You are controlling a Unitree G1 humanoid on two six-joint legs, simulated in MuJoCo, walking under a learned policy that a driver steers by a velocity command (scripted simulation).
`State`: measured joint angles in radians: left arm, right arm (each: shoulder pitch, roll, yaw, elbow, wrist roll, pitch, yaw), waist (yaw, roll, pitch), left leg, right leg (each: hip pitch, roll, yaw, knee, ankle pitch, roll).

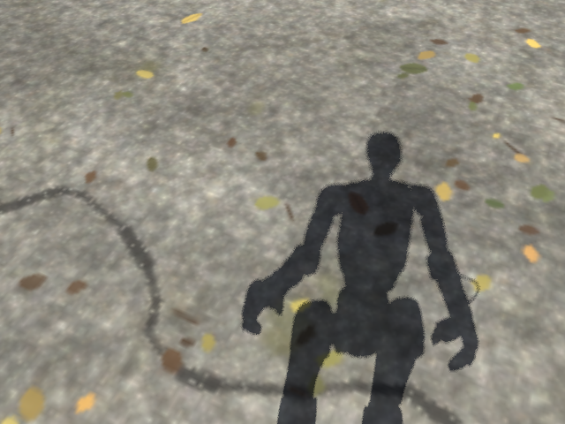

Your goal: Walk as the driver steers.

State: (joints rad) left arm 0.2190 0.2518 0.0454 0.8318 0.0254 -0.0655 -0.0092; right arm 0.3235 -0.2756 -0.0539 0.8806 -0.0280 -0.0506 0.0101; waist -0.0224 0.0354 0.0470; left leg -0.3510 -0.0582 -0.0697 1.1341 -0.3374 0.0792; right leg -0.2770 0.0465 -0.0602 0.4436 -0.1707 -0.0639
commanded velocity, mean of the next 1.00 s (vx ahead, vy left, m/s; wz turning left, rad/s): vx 0.50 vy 0.00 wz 0.04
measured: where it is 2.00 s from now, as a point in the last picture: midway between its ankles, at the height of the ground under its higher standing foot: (282, 231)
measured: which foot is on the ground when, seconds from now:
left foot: up 0.00-0.34, down 0.36-0.94, up 0.96-1.00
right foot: down 0.00-0.38, up 0.40-0.90, down 0.92-1.00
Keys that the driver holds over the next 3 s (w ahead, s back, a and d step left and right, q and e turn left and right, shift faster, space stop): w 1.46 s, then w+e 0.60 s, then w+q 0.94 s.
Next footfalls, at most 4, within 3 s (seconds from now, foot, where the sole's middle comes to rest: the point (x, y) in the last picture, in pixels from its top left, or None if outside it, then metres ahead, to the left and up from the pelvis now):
0.36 left None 0.35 0.12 -0.78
0.92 right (321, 352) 0.65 -0.05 -0.78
1.48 left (247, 257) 0.95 0.13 -0.78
2.04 right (313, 189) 1.20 -0.07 -0.78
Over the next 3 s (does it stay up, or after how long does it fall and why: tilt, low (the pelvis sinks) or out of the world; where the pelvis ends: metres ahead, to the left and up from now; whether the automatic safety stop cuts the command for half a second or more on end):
stays up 1.59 -0.07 0.00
